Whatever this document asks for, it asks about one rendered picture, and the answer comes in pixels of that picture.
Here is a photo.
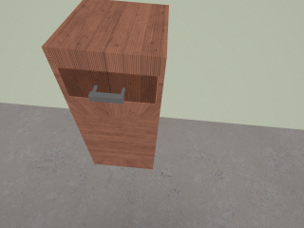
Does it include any handle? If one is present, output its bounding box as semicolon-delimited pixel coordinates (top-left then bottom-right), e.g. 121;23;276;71
88;85;125;104

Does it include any cabinet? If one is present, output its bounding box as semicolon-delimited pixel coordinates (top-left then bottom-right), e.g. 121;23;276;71
42;0;169;169

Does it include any drawer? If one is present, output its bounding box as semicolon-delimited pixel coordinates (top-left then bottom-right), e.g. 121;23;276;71
58;67;158;104

